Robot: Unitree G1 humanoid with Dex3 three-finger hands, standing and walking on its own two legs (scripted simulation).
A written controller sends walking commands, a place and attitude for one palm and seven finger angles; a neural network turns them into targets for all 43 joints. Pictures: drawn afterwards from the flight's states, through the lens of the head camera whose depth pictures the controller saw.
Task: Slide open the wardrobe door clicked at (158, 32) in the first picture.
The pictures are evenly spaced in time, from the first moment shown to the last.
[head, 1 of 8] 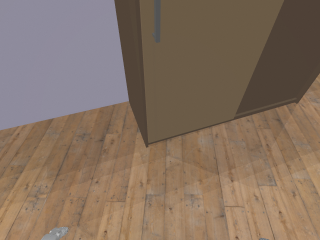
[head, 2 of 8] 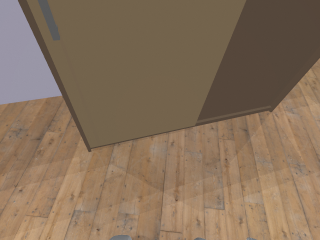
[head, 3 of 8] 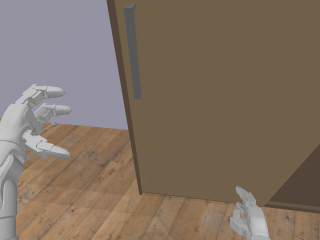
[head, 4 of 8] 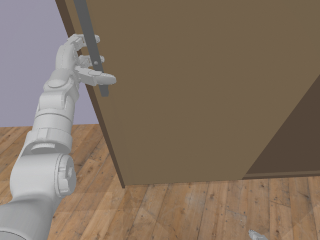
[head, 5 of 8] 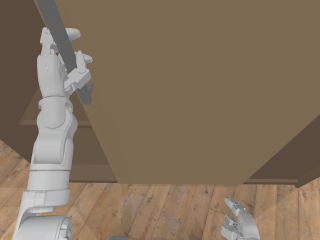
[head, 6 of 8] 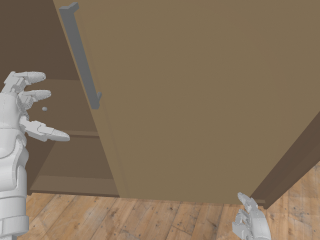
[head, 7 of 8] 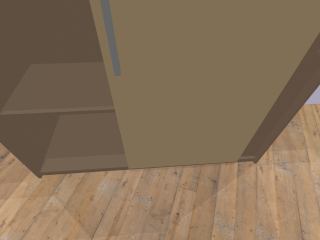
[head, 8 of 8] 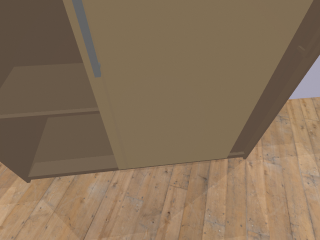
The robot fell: no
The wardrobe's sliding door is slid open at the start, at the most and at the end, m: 0.00 0.59 0.59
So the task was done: yes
